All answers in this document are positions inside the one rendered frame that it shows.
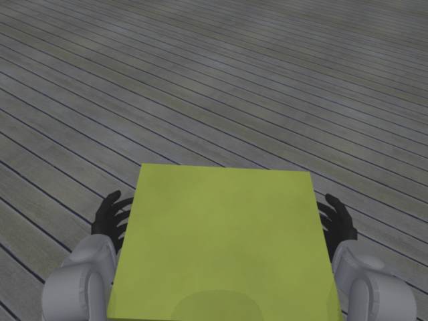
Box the carton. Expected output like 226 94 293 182
106 163 344 321

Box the left robot forearm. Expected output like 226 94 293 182
41 234 116 321

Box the robot left hand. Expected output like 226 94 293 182
91 190 134 255

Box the right robot forearm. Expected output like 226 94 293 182
332 239 417 321

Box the robot right hand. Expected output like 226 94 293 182
317 193 357 263

